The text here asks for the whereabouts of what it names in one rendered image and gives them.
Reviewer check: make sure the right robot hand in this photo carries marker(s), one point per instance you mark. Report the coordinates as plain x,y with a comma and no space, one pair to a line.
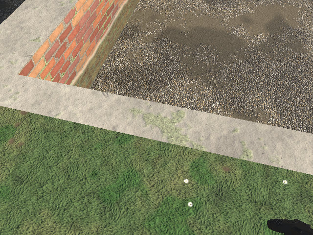
290,227

